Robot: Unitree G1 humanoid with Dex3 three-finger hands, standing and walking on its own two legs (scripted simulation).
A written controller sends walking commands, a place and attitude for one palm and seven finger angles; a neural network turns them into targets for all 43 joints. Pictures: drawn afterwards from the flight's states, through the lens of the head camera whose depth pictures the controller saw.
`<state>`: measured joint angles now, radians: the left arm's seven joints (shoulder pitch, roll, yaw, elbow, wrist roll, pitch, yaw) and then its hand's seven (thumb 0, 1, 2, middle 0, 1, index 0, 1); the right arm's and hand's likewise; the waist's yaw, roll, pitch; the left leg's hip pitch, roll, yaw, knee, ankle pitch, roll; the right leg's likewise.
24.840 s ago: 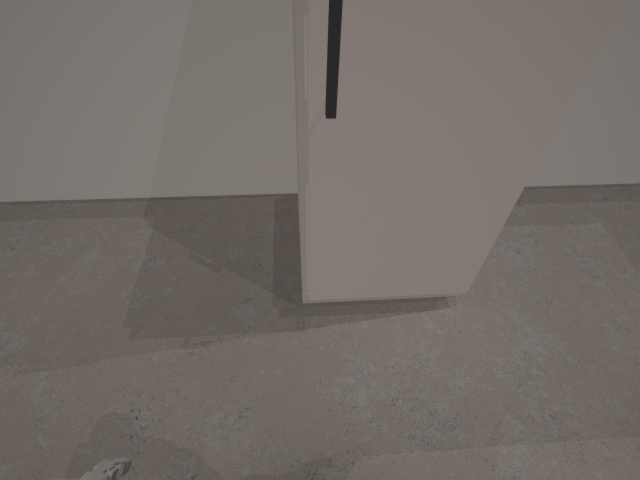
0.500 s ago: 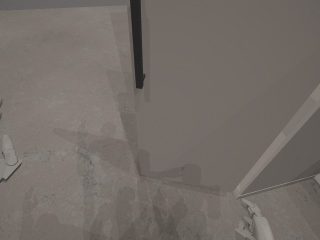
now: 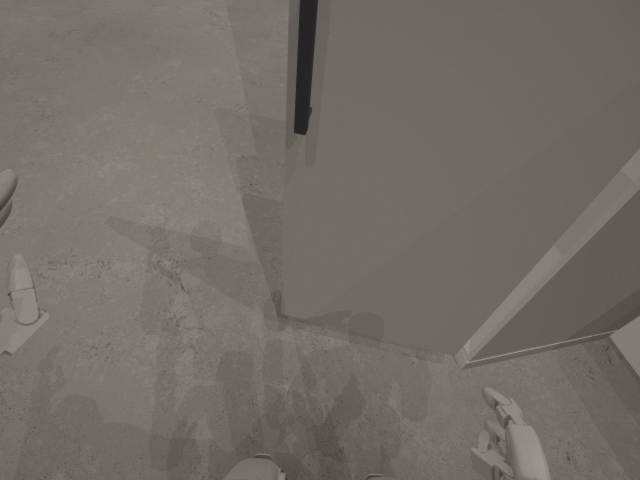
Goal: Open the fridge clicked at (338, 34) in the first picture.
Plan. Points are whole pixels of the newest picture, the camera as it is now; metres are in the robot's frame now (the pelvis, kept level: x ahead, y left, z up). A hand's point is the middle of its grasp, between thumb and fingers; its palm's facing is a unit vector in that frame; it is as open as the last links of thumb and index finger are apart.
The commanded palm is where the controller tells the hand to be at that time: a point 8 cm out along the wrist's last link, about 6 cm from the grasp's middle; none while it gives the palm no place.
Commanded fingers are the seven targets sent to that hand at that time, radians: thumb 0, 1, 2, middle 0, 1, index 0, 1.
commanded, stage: step back with the hand held close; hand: left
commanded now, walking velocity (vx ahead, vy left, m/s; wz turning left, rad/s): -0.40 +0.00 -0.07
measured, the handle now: (309, 40) +0.64 +0.08 +0.23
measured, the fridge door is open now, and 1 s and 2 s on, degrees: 64 64 64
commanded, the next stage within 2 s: stop stepping back and stand still in 0.38 s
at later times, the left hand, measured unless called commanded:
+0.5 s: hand (29, 376) +0.15 +0.23 +0.19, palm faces +0.24 -0.89 -0.39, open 7.4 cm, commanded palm +0.07 +0.28 +0.20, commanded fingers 0.00 0.90 0.90 -0.20 -0.30 -0.20 -0.30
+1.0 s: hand out of the picture +0.01 +0.27 +0.18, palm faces +0.38 -0.83 -0.41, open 7.5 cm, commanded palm -0.06 +0.31 +0.20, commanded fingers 0.00 0.90 0.90 -0.20 -0.30 -0.20 -0.30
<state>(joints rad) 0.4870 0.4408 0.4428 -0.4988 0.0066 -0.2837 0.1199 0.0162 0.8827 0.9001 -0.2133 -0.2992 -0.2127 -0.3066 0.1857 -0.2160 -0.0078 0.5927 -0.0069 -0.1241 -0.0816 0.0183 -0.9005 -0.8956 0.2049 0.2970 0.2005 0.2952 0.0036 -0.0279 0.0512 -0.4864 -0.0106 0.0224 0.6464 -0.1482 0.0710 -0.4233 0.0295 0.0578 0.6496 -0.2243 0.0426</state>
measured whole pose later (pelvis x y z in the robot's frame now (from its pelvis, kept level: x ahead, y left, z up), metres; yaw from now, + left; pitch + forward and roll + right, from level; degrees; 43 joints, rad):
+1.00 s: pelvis -0.22 +0.02 +0.01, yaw -4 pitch -2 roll +2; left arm 0.47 0.39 0.39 -0.37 -0.01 -0.15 0.15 0.02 0.89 0.90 -0.21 -0.30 -0.20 -0.31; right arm 0.29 -0.17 0.02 0.67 -0.02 -0.14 -0.09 0.02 -0.90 -0.90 0.20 0.30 0.20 0.30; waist -0.05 -0.04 -0.09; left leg -0.22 0.04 0.06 0.57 -0.32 -0.02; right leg -0.39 0.00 -0.09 0.77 -0.42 0.00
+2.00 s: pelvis -0.19 +0.07 +0.02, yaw -4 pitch +0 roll -1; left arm 0.51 0.39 0.40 -0.46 -0.03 -0.19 0.15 0.02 0.88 0.90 -0.21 -0.30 -0.21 -0.31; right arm 0.22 -0.19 0.03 0.61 -0.01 -0.11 -0.07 0.02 -0.90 -0.90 0.21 0.30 0.20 0.30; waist 0.01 -0.01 0.01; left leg -0.27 0.01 0.11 0.52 -0.26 0.05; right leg -0.25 -0.01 -0.09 0.49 -0.25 -0.01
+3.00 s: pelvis -0.19 +0.06 +0.03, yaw -3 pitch -1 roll +0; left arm 0.13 0.36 0.01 1.11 0.01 0.00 -0.01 0.01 0.91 0.90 -0.20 -0.30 -0.20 -0.30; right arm 0.16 -0.31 0.00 1.10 -0.02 0.01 0.00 0.01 -0.90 -0.90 0.20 0.30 0.20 0.29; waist -0.01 0.04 0.04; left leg -0.19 0.01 0.09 0.39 -0.18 0.03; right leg -0.17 0.00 -0.11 0.36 -0.18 -0.03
